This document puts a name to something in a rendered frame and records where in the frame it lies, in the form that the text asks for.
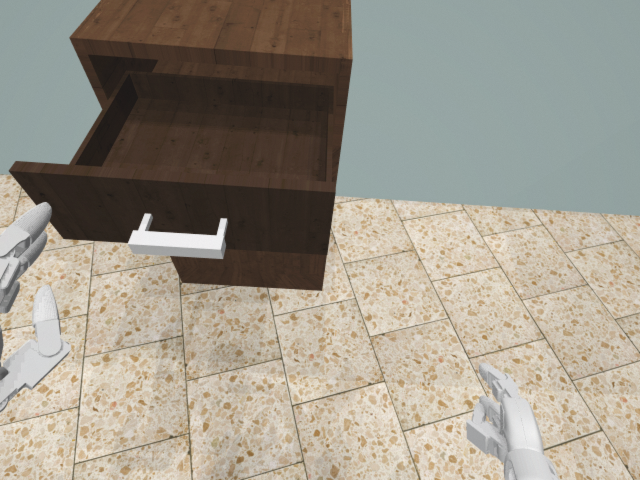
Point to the handle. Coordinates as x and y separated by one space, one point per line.
178 244

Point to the cabinet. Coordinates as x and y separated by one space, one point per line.
293 41

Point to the drawer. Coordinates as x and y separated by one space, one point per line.
191 150

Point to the right robot forearm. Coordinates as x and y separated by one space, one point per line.
526 464

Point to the robot right hand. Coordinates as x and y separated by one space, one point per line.
514 423

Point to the robot left hand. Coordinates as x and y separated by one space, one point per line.
20 245

